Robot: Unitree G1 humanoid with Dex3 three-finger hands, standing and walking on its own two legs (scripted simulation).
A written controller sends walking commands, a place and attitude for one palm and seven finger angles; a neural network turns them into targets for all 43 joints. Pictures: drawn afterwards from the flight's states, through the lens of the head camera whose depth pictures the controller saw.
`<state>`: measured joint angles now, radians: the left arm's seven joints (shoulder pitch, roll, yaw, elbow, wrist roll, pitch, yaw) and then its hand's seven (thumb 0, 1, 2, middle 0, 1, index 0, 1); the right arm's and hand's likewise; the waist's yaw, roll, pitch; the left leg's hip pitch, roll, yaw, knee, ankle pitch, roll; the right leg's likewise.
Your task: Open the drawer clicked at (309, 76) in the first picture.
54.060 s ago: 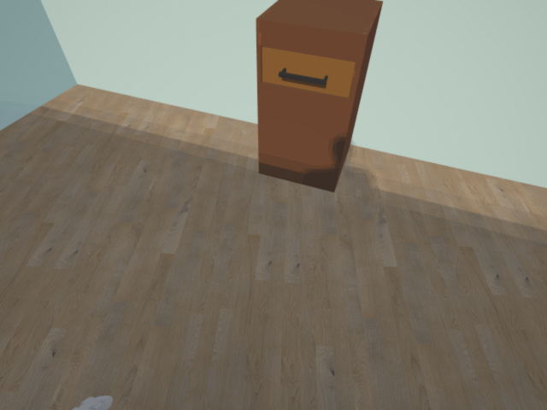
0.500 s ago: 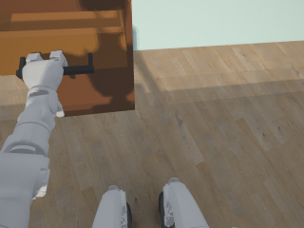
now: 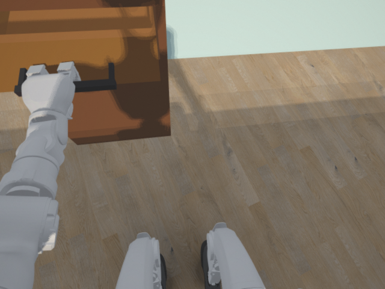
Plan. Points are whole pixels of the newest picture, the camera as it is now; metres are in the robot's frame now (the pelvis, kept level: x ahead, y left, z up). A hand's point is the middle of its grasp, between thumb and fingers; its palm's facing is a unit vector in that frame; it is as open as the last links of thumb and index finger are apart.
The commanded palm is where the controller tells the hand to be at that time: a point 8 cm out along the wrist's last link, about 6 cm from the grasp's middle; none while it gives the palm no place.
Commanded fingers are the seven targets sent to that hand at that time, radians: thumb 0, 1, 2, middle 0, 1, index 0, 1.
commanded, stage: close the thumb around the handle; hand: left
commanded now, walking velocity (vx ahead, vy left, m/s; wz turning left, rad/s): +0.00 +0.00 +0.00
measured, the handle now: (67, 79) +0.55 +0.24 -0.01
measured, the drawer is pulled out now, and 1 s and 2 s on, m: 0.07 0.12 0.24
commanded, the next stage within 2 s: pull the drawer open in 0.20 s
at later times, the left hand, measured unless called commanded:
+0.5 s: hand (63, 109) +0.49 +0.25 -0.04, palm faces -0.04 -0.04 -1.00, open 5.2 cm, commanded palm +0.46 +0.23 +0.01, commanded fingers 0.00 0.90 0.90 -0.40 -1.35 -0.40 -1.35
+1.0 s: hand (62, 131) +0.44 +0.24 -0.04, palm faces -0.05 -0.05 -1.00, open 5.7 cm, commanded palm +0.40 +0.23 +0.01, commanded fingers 0.00 0.90 0.90 -0.40 -1.35 -0.40 -1.35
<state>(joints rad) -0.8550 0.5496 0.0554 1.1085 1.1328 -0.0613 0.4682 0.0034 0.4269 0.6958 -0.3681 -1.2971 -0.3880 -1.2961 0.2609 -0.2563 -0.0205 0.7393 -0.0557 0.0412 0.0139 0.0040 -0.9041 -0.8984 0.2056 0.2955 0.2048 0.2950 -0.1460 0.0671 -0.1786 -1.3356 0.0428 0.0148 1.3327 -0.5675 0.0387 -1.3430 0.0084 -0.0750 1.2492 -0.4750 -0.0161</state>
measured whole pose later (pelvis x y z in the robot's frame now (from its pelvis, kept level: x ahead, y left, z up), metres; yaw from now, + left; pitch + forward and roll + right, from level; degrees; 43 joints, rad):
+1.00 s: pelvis +0.04 +0.01 +0.04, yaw -1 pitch +29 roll -3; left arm -0.41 0.38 0.02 0.75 1.12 -0.03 0.54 0.01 0.78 0.82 -0.27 -1.30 -0.35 -1.27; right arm 0.22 -0.24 -0.06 0.70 -0.06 0.10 0.03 0.01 -0.90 -0.90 0.20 0.30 0.20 0.29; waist -0.06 0.05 -0.19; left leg -1.09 0.04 0.05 1.18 -0.59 0.04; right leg -1.12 0.02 -0.03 1.12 -0.49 0.00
